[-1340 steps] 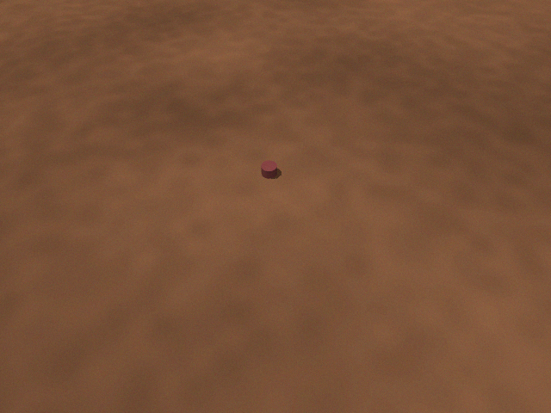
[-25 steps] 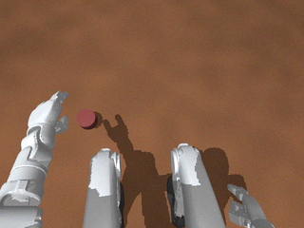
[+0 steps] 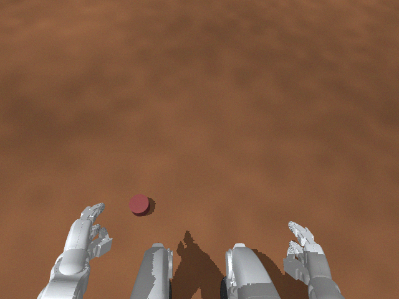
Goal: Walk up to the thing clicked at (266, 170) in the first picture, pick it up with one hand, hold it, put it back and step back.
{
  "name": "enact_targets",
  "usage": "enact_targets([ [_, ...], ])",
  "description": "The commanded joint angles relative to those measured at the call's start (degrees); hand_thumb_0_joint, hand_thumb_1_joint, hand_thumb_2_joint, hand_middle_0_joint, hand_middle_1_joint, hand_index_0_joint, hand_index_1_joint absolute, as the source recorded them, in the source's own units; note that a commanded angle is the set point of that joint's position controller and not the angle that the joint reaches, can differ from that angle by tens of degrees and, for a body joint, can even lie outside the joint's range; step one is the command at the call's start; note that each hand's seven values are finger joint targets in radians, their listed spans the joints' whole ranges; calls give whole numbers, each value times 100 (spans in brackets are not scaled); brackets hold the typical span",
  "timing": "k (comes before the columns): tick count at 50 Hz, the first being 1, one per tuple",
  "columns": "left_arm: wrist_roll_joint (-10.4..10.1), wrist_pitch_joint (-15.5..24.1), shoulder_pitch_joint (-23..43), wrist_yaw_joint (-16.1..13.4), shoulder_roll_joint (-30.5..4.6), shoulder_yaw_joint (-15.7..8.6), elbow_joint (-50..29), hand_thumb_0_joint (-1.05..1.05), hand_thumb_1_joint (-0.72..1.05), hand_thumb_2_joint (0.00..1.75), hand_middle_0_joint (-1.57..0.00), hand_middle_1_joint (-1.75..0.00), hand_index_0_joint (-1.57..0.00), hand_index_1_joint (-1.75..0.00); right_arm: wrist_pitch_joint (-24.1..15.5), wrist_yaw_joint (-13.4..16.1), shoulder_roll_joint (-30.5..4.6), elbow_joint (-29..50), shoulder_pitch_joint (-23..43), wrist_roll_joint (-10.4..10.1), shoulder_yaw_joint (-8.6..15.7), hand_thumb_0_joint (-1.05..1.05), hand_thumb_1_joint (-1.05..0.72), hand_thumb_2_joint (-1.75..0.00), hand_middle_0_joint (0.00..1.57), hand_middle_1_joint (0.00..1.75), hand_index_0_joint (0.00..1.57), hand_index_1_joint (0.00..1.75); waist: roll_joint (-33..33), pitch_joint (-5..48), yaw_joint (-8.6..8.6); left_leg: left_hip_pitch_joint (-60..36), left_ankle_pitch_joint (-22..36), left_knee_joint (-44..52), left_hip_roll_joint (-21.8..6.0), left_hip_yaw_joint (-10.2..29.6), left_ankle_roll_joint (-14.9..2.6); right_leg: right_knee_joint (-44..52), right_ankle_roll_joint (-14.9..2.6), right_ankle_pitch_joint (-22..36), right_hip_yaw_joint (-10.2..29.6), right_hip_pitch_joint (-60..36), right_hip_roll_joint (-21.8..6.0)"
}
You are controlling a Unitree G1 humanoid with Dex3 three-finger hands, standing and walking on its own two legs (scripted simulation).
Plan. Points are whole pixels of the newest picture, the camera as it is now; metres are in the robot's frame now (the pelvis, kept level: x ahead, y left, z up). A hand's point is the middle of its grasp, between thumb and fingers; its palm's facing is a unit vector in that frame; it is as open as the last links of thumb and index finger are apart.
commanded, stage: home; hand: left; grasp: from above
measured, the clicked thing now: (139, 205) +0.47 +0.23 -0.60
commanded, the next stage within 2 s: none
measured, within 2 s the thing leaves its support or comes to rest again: neither
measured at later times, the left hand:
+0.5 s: hand (89, 249) +0.21 +0.19 +0.04, palm faces +0.08 -0.97 -0.22, open 7.4 cm
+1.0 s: hand (93, 251) +0.21 +0.18 +0.04, palm faces +0.07 -0.97 -0.22, open 7.4 cm
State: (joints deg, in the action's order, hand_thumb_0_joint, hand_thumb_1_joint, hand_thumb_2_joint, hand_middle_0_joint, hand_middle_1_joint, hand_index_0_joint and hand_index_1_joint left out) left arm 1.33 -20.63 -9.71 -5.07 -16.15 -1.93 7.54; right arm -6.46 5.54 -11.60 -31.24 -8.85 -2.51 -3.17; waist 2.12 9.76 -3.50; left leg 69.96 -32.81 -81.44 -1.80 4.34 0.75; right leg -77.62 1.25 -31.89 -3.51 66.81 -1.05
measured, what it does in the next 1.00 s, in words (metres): rises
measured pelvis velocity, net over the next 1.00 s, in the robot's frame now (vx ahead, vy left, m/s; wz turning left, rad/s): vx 0.05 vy -0.01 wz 0.03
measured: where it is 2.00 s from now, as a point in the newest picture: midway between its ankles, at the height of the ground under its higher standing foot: outside the picture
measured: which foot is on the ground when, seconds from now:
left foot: down 0.00-1.00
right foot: down 0.00-1.00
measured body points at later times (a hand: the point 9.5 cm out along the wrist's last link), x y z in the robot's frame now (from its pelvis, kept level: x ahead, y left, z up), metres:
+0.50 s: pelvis +0.05 +0.00 +0.09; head +0.08 +0.00 +0.54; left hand +0.20 +0.24 +0.06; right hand +0.23 -0.24 +0.03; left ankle +0.05 +0.12 -0.60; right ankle +0.05 -0.14 -0.60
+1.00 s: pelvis +0.05 -0.01 +0.09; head +0.07 +0.00 +0.54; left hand +0.20 +0.23 +0.06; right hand +0.21 -0.25 +0.02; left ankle +0.05 +0.12 -0.60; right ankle +0.05 -0.14 -0.60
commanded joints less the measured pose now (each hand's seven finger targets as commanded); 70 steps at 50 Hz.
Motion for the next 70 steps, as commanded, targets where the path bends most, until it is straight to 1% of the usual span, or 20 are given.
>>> enact_targets([
  [1, -304, 8, -78, -63, -533, -470, -1491, 0, 90, 90, -20, -30, -20, -30, -408, 341, -780, 778, -166, 20, 298, 0, -90, -90, 20, 30, 20, 30, 399, 1566, -40, -2220, 708, 2052, 79, 86, -135, 1791, -199, 867, 106, -1702, 163],
  [7, -510, -228, -1139, 10, -346, -494, -2148, 0, 90, 90, -20, -30, -20, -30, -585, 518, -710, 956, -434, 62, 309, 0, -90, -90, 20, 30, 20, 30, 326, 1236, 28, -3017, 1656, 2662, 111, -93, -109, 2532, -171, 1615, -1, -2703, 230],
  [8, -521, -259, -1303, 25, -255, -396, -2199, 0, 90, 90, -20, -30, -20, -30, -607, 534, -675, 969, -464, 61, 299, 0, -90, -90, 20, 30, 20, 30, 214, 1150, 11, -3101, 1817, 2726, 122, -110, -115, 2646, -160, 1756, -15, -2833, 232],
  [10, -511, -288, -1514, 64, -218, -367, -2409, 0, 90, 90, -20, -30, -20, -30, -663, 560, -667, 982, -485, 93, 306, 0, -90, -90, 20, 30, 20, 30, 278, 1024, 38, -3274, 1995, 2888, 118, -123, -98, 2772, -170, 1879, -52, -2972, 247],
  [15, -479, -330, -1912, 176, -168, -350, -2630, 0, 90, 90, -20, -30, -20, -30, -777, 587, -691, 1026, -497, 152, 374, 0, -90, -90, 20, 30, 20, 30, 127, 614, 43, -3499, 1991, 3188, 124, -109, -111, 3087, -154, 1822, -130, -3171, 280],
  [16, -475, -345, -2027, 197, -176, -346, -2610, 0, 90, 90, -20, -30, -20, -30, -795, 590, -702, 1052, -488, 144, 378, 0, -90, -90, 20, 30, 20, 30, 19, 532, 93, -3505, 1988, 3209, 141, -151, -137, 3149, -133, 1828, -140, -3223, 274],
  [17, -460, -354, -2013, 225, -140, -292, -2629, 0, 90, 90, -20, -30, -20, -30, -814, 585, -713, 1068, -490, 150, 386, 0, -90, -90, 20, 30, 20, 30, -36, 480, 42, -3544, 1974, 3235, 148, -180, -142, 3171, -134, 1817, -134, -3214, 277],
  [23, -403, -275, -1752, 348, -184, -274, -2530, 0, 90, 90, -20, -30, -20, -30, -937, 564, -790, 985, -460, 208, 441, 0, -90, -90, 20, 30, 20, 30, 63, 258, -4, -3639, 1908, 3317, 159, -178, -127, 3210, -118, 1741, -153, -3167, 259],
  [28, -378, -231, -1785, 344, -238, -361, -2587, 0, 90, 90, -20, -30, -20, -30, -1011, 547, -789, 982, -390, 216, 440, 0, -90, -90, 20, 30, 20, 30, 14, 393, 104, -3663, 1942, 3271, 196, -220, -135, 3228, -93, 1818, -107, -3333, 221],
  [31, -340, -214, -1766, 334, -280, -366, -2662, 0, 90, 90, -20, -30, -20, -30, -1030, 546, -804, 939, -393, 235, 459, 0, -90, -90, 20, 30, 20, 30, 132, 569, 104, -3788, 2264, 3214, 189, -218, -120, 3148, -97, 2130, -90, -3412, 218],
  [36, -356, -210, -1806, 342, -238, -311, -2554, 0, 90, 90, -20, -30, -20, -30, -1007, 531, -813, 904, -376, 244, 456, 0, -90, -90, 20, 30, 20, 30, 120, 614, 92, -3830, 2311, 3237, 175, -174, -113, 3130, -107, 2130, -93, -3431, 232],
  [40, -378, -212, -1766, 346, -246, -323, -2517, 0, 90, 90, -20, -30, -20, -30, -1009, 526, -807, 889, -339, 238, 437, 0, -90, -90, 20, 30, 20, 30, 112, 425, 122, -3738, 2111, 3301, 166, -161, -113, 3171, -110, 1948, -111, -3408, 234],
  [42, -369, -227, -1876, 336, -236, -337, -2465, 0, 90, 90, -20, -30, -20, -30, -1010, 534, -804, 912, -353, 236, 449, 0, -90, -90, 20, 30, 20, 30, -19, 534, 128, -3757, 2238, 3259, 164, -173, -125, 3151, -104, 2074, -108, -3461, 230],
  [54, -380, -252, -1686, 349, -266, -359, -2597, 0, 90, 90, -20, -30, -20, -30, -1061, 559, -795, 945, -310, 229, 435, 0, -90, -90, 20, 30, 20, 30, 65, 323, 127, -3543, 1399, 3369, 182, -224, -139, 3296, -93, 1336, -79, -3262, 219],
  [60, -379, -277, -1682, 347, -262, -344, -2594, 0, 90, 90, -20, -30, -20, -30, -1082, 581, -783, 951, -293, 203, 425, 0, -90, -90, 20, 30, 20, 30, -60, 249, 128, -3438, 1293, 3328, 197, -265, -155, 3343, -90, 1225, -48, -3222, 201],
  [62, -384, -293, -1766, 354, -247, -344, -2598, 0, 90, 90, -20, -30, -20, -30, -1084, 579, -796, 924, -323, 205, 438, 0, -90, -90, 20, 30, 20, 30, 92, 359, 156, -3523, 1337, 3366, 176, -252, -139, 3281, -114, 1255, -57, -3240, 209],
  [63, -370, -279, -1716, 356, -260, -311, -2668, 0, 90, 90, -20, -30, -20, -30, -1094, 581, -790, 926, -330, 218, 441, 0, -90, -90, 20, 30, 20, 30, 122, 407, 112, -3580, 1407, 3365, 161, -218, -131, 3257, -106, 1320, -71, -3222, 229],
  [65, -377, -289, -1701, 350, -264, -323, -2581, 0, 90, 90, -20, -30, -20, -30, -1101, 583, -790, 913, -318, 210, 428, 0, -90, -90, 20, 30, 20, 30, 4, 235, 114, -3496, 1359, 3358, 161, -209, -147, 3276, -97, 1280, -87, -3198, 223],
  [68, -382, -285, -1693, 357, -274, -324, -2677, 0, 90, 90, -20, -30, -20, -30, -1106, 585, -774, 918, -341, 208, 430, 0, -90, -90, 20, 30, 20, 30, 121, 422, 125, -3554, 1449, 3332, 168, -212, -139, 3241, -105, 1367, -66, -3250, 221],
  [70, -371, -309, -1743, 357, -256, -324, -2571, 0, 90, 90, -20, -30, -20, -30, -1115, 593, -787, 895, -334, 212, 433, 0, -90, -90, 20, 30, 20, 30, 53, 352, 116, -3581, 1523, 3351, 140, -192, -133, 3213, -105, 1409, -94, -3247, 230],
])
